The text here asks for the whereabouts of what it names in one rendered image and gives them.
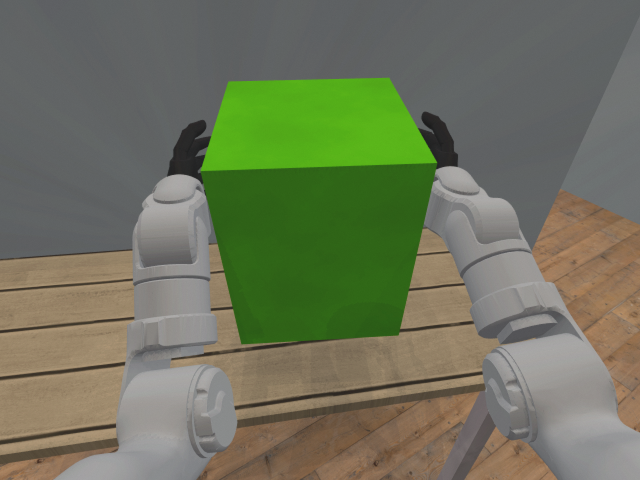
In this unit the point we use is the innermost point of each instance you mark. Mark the carton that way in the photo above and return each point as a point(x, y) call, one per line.
point(318, 192)

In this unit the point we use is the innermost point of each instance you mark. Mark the robot left upper arm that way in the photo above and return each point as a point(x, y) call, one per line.
point(171, 422)

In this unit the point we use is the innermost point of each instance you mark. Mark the table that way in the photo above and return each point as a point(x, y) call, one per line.
point(63, 347)

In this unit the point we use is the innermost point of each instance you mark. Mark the robot right upper arm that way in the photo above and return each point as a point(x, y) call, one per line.
point(554, 394)

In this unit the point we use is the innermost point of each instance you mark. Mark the robot left hand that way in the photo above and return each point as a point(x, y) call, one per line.
point(184, 161)

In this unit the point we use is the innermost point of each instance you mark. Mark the robot right hand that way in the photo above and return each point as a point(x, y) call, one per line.
point(440, 143)

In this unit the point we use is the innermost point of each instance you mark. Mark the robot left forearm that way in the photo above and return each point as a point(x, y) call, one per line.
point(171, 274)

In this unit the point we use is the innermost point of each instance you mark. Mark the robot right forearm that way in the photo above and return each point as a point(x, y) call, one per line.
point(510, 299)

